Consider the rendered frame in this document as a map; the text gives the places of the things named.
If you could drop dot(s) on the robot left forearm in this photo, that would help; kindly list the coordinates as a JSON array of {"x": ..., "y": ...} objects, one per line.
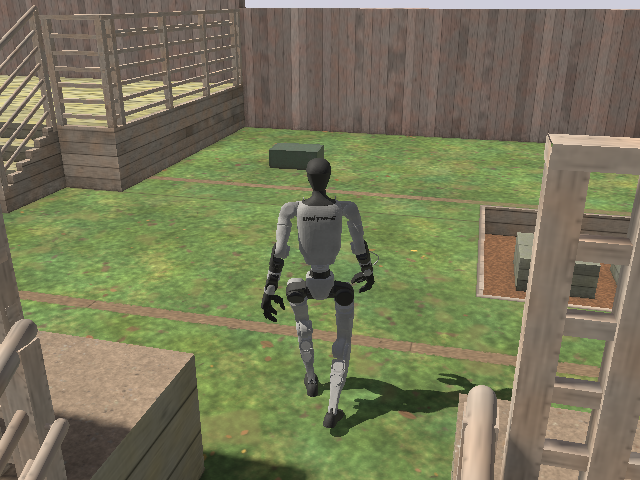
[{"x": 274, "y": 273}]

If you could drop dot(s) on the right robot shin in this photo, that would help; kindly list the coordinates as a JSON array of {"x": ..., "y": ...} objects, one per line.
[{"x": 339, "y": 370}]

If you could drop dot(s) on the robot left hand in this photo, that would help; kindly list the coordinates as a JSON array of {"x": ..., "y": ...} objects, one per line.
[{"x": 267, "y": 307}]

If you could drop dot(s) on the robot right forearm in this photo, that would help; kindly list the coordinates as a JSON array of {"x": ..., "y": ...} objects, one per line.
[{"x": 365, "y": 261}]

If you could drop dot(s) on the left robot shin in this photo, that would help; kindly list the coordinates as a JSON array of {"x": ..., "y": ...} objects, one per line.
[{"x": 307, "y": 353}]

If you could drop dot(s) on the right robot upper arm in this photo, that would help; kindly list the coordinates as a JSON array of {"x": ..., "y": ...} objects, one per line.
[{"x": 351, "y": 212}]

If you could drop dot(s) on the robot shin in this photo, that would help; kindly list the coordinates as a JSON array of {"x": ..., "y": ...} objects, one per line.
[
  {"x": 307, "y": 353},
  {"x": 339, "y": 370}
]

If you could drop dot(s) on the robot right hand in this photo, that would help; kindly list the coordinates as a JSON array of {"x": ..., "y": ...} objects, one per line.
[{"x": 359, "y": 277}]

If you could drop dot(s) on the left robot upper arm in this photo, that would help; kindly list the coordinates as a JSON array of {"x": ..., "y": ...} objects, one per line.
[{"x": 287, "y": 212}]

